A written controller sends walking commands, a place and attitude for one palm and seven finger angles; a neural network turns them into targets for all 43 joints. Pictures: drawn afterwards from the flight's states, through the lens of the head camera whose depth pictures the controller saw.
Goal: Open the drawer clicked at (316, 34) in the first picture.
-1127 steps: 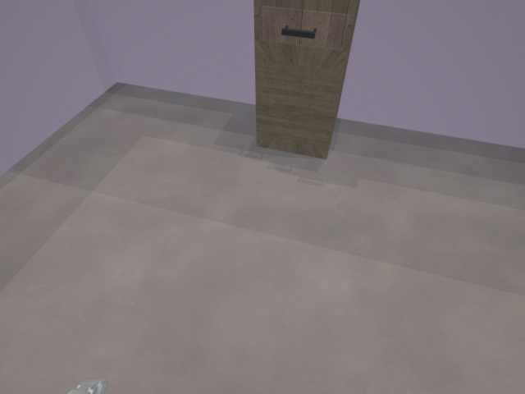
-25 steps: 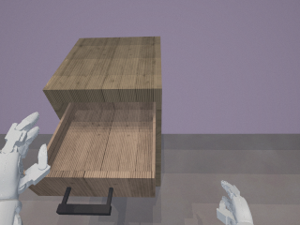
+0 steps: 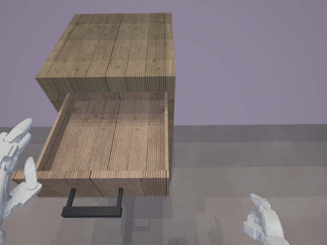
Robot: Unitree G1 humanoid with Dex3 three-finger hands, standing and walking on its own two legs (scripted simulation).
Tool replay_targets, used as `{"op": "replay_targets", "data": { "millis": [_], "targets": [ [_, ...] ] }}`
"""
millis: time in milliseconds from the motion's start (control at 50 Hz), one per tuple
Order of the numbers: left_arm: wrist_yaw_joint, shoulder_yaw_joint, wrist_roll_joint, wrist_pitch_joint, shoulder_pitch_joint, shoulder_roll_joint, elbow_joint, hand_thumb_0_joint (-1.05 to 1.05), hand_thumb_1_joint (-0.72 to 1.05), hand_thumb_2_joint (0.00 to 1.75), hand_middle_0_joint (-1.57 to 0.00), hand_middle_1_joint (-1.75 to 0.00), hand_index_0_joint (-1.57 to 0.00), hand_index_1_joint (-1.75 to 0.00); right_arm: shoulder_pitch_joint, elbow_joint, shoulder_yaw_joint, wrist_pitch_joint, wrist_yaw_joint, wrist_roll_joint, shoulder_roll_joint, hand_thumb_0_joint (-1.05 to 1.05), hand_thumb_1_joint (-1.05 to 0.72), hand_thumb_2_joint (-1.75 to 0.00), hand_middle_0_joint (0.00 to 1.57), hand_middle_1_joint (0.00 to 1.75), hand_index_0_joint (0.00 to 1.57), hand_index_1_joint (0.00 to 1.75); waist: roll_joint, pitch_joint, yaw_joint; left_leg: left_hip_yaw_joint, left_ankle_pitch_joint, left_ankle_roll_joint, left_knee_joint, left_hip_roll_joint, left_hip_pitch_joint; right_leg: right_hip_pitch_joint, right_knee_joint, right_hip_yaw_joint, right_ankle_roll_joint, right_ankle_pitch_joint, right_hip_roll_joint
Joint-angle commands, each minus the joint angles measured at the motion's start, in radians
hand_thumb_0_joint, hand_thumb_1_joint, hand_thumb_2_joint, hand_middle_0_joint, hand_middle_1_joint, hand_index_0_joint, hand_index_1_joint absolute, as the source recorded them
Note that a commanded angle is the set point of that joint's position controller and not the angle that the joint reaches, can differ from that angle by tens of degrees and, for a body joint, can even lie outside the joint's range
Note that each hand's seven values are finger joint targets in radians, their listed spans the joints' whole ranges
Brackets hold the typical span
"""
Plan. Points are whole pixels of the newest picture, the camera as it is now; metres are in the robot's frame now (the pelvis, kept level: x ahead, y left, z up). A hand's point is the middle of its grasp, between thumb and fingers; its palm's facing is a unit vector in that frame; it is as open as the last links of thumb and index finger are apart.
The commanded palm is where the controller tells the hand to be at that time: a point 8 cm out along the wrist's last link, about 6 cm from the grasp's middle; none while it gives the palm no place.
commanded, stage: step back with the hand held close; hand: left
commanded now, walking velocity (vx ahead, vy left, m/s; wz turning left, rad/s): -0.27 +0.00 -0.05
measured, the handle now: (94, 202) +0.23 +0.20 -0.06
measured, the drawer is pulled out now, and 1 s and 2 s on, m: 0.30 0.30 0.30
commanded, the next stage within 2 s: stop stepping back and stand still in 1.10 s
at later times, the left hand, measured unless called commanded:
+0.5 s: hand (7, 219) +0.14 +0.24 +0.16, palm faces +0.33 -0.84 -0.44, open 7.4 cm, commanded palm +0.07 +0.29 +0.17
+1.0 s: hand out of the picture +0.07 +0.22 +0.16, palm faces +0.23 -0.84 -0.49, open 7.4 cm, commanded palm +0.00 +0.28 +0.17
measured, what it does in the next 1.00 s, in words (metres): walks backwards: right foot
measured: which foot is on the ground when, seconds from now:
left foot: down 0.00-0.86, up 0.88-1.00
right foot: down 0.00-0.58, up 0.60-0.78, down 0.80-1.00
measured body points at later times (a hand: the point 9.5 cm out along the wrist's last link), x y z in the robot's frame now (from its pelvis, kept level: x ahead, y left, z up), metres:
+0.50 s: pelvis -0.06 +0.01 -0.02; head -0.02 +0.04 +0.43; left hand +0.11 +0.29 +0.18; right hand +0.13 -0.22 -0.09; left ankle +0.02 +0.12 -0.74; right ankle -0.02 -0.12 -0.74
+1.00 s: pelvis -0.13 +0.00 -0.01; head -0.08 +0.02 +0.44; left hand +0.05 +0.26 +0.19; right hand +0.06 -0.23 -0.08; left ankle -0.12 +0.10 -0.71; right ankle -0.16 -0.11 -0.74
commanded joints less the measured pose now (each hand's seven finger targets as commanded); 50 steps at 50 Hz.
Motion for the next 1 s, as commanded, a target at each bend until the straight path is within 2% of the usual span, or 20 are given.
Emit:
{"op": "replay_targets", "data": {
  "millis": [0,200,300,360,420,460,520,560,580,620,680,740,800,840,860,880,900,940,960,980],
  "targets": [
    [0.041,0.153,-0.005,-0.067,0.005,0.16,-0.21,0.0,0.9,0.9,-0.2,-0.3,-0.2,-0.3,-0.097,-0.165,-0.037,-0.049,-0.009,0.004,-0.091,0.0,-0.9,-0.9,0.2,0.3,0.2,0.3,-0.039,-0.192,-0.004,0.002,0.319,0.027,-0.01,0.061,0.097,0.005,-0.03,0.007,-0.003,0.243,-0.071],
    [0.056,0.174,0.005,-0.089,0.012,0.168,-0.266,0.0,0.9,0.9,-0.2,-0.3,-0.2,-0.3,-0.095,-0.18,-0.029,-0.095,-0.003,0.004,-0.108,0.0,-0.9,-0.9,0.2,0.3,0.2,0.3,0.079,-0.136,-0.002,-0.091,-0.128,0.069,-0.166,0.125,-0.239,0.128,0.109,0.026,0.008,0.05,-0.017],
    [0.055,0.185,0.012,-0.107,0.007,0.165,-0.288,0.0,0.9,0.9,-0.2,-0.3,-0.2,-0.3,-0.07,-0.184,-0.029,-0.124,0.006,0.006,-0.108,0.0,-0.9,-0.9,0.2,0.3,0.2,0.3,0.046,-0.14,-0.004,-0.089,-0.24,0.073,-0.128,0.114,-0.315,0.147,0.117,0.051,0.005,0.06,-0.023],
    [0.059,0.174,0.006,-0.114,-0.006,0.162,-0.286,0.0,0.9,0.9,-0.2,-0.3,-0.2,-0.3,-0.056,-0.165,-0.03,-0.132,0.008,0.004,-0.101,0.0,-0.9,-0.9,0.2,0.3,0.2,0.3,-0.033,-0.127,-0.014,-0.038,-0.226,0.042,-0.012,0.063,-0.194,-0.019,-0.011,0.092,-0.018,-0.046,-0.074],
    [0.079,0.163,0.002,-0.114,-0.038,0.165,-0.281,0.0,0.9,0.9,-0.2,-0.3,-0.2,-0.3,-0.045,-0.125,-0.037,-0.129,0.005,0.006,-0.092,0.0,-0.9,-0.9,0.2,0.3,0.2,0.3,-0.117,-0.131,-0.021,0.046,-0.139,-0.004,0.261,-0.008,0.027,-0.286,-0.128,0.141,-0.092,-0.136,-0.206],
    [0.086,0.161,0.005,-0.103,-0.041,0.164,-0.285,0.0,0.9,0.9,-0.2,-0.3,-0.2,-0.3,-0.051,-0.111,-0.031,-0.118,0.001,0.0,-0.084,0.0,-0.9,-0.9,0.2,0.3,0.2,0.3,-0.101,-0.127,-0.026,0.042,-0.1,-0.004,0.207,0.005,0.059,-0.301,-0.09,0.093,-0.09,-0.061,-0.194],
    [0.085,0.187,0.001,-0.116,-0.035,0.19,-0.312,0.0,0.9,0.9,-0.2,-0.3,-0.2,-0.3,-0.085,-0.136,-0.028,-0.123,-0.009,0.008,-0.092,0.0,-0.9,-0.9,0.2,0.3,0.2,0.3,0.067,-0.099,-0.014,-0.107,-0.166,0.03,-0.075,0.12,-0.092,-0.178,0.082,0.038,-0.019,-0.117,-0.057],
    [0.079,0.201,0.025,-0.123,-0.037,0.184,-0.334,0.0,0.9,0.9,-0.2,-0.3,-0.2,-0.3,-0.092,-0.159,-0.027,-0.137,-0.005,-0.005,-0.103,0.0,-0.9,-0.9,0.2,0.3,0.2,0.3,0.283,-0.118,-0.013,-0.308,-0.348,0.116,-0.33,0.27,-0.387,0.081,0.435,0.026,0.018,-0.157,0.058],
    [0.076,0.192,0.027,-0.126,-0.068,0.186,-0.36,0.0,0.9,0.9,-0.2,-0.3,-0.2,-0.3,-0.077,-0.16,-0.027,-0.146,0.001,-0.011,-0.089,0.0,-0.9,-0.9,0.2,0.3,0.2,0.3,0.248,-0.127,-0.012,-0.324,-0.256,0.138,-0.306,0.285,-0.347,0.026,0.521,0.067,0.009,-0.191,0.041],
    [0.077,0.199,0.02,-0.129,-0.007,0.181,-0.327,0.0,0.9,0.9,-0.2,-0.3,-0.2,-0.3,-0.053,-0.136,-0.038,-0.166,0.016,-0.014,-0.09,0.0,-0.9,-0.9,0.2,0.3,0.2,0.3,0.103,-0.192,0.007,-0.242,0.089,0.144,-0.156,0.26,-0.113,-0.094,0.436,0.082,-0.001,-0.248,0.028],
    [0.063,0.168,0.001,-0.124,0.012,0.163,-0.319,0.0,0.9,0.9,-0.2,-0.3,-0.2,-0.3,-0.06,-0.108,-0.022,-0.18,0.034,-0.019,-0.093,0.0,-0.9,-0.9,0.2,0.3,0.2,0.3,0.145,-0.219,0.008,-0.2,0.368,0.139,-0.094,0.238,0.067,-0.13,0.263,0.063,-0.001,-0.194,0.033],
    [0.042,0.195,-0.006,-0.12,0.01,0.2,-0.32,0.0,0.9,0.9,-0.2,-0.3,-0.2,-0.3,-0.084,-0.097,-0.015,-0.177,0.041,-0.028,-0.107,0.0,-0.9,-0.9,0.2,0.3,0.2,0.3,0.156,-0.24,0.019,-0.173,0.448,0.124,-0.069,0.237,0.1,-0.055,0.1,0.06,-0.001,-0.08,0.035],
    [0.015,0.206,-0.017,-0.135,-0.012,0.208,-0.308,0.0,0.9,0.9,-0.2,-0.3,-0.2,-0.3,-0.103,-0.111,-0.011,-0.162,0.043,-0.015,-0.106,0.0,-0.9,-0.9,0.2,0.3,0.2,0.3,0.071,-0.249,0.019,-0.088,0.373,0.075,0.012,0.193,0.085,0.012,-0.06,0.054,-0.004,0.136,0.003],
    [0.017,0.216,-0.022,-0.124,-0.001,0.229,-0.289,0.0,0.9,0.9,-0.2,-0.3,-0.2,-0.3,-0.086,-0.116,-0.036,-0.146,0.034,0.028,-0.093,0.0,-0.9,-0.9,0.2,0.3,0.2,0.3,-0.253,-0.315,0.004,0.076,0.064,-0.007,0.297,0.018,0.129,-0.073,-0.108,0.153,-0.076,0.436,-0.188],
    [0.023,0.197,-0.025,-0.123,0.019,0.202,-0.266,0.0,0.9,0.9,-0.2,-0.3,-0.2,-0.3,-0.105,-0.127,-0.042,-0.134,0.024,0.039,-0.085,0.0,-0.9,-0.9,0.2,0.3,0.2,0.3,-0.273,-0.248,-0.001,0.091,-0.13,-0.017,0.492,-0.034,0.027,-0.143,-0.117,0.213,-0.132,0.456,-0.3],
    [0.032,0.204,-0.022,-0.116,0.015,0.199,-0.256,0.0,0.9,0.9,-0.2,-0.3,-0.2,-0.3,-0.139,-0.135,-0.032,-0.12,0.016,0.031,-0.061,0.0,-0.9,-0.9,0.2,0.3,0.2,0.3,-0.229,-0.196,0.006,0.054,-0.248,-0.019,0.616,-0.032,-0.09,-0.145,-0.101,0.23,-0.184,0.508,-0.343],
    [0.04,0.205,-0.014,-0.103,0.024,0.189,-0.237,0.0,0.9,0.9,-0.2,-0.3,-0.2,-0.3,-0.158,-0.138,-0.01,-0.106,0.007,0.014,-0.023,0.0,-0.9,-0.9,0.2,0.3,0.2,0.3,-0.201,-0.15,-0.004,0.022,-0.307,-0.019,0.597,-0.004,-0.188,-0.091,-0.058,0.21,-0.198,0.628,-0.34],
    [0.044,0.197,0.0,-0.092,0.024,0.171,-0.221,0.0,0.9,0.9,-0.2,-0.3,-0.2,-0.3,-0.184,-0.139,0.03,-0.084,-0.008,-0.001,-0.007,0.0,-0.9,-0.9,0.2,0.3,0.2,0.3,-0.162,-0.108,-0.028,0.059,-0.269,-0.014,0.246,0.002,-0.235,0.044,0.056,0.094,-0.126,0.853,-0.245],
    [0.047,0.204,0.007,-0.085,0.03,0.174,-0.22,0.0,0.9,0.9,-0.2,-0.3,-0.2,-0.3,-0.158,-0.126,0.022,-0.069,-0.018,-0.002,-0.022,0.0,-0.9,-0.9,0.2,0.3,0.2,0.3,-0.131,-0.116,-0.038,0.082,-0.081,-0.021,-0.012,0.003,-0.163,0.076,0.116,0.062,-0.072,0.825,-0.18],
    [0.054,0.197,0.003,-0.087,0.019,0.184,-0.263,0.0,0.9,0.9,-0.2,-0.3,-0.2,-0.3,-0.134,-0.119,0.005,-0.066,-0.02,0.001,-0.04,0.0,-0.9,-0.9,0.2,0.3,0.2,0.3,-0.054,-0.163,-0.043,0.074,0.32,-0.008,-0.195,0.062,-0.029,0.069,0.195,0.029,-0.02,0.696,-0.116]
  ]
}}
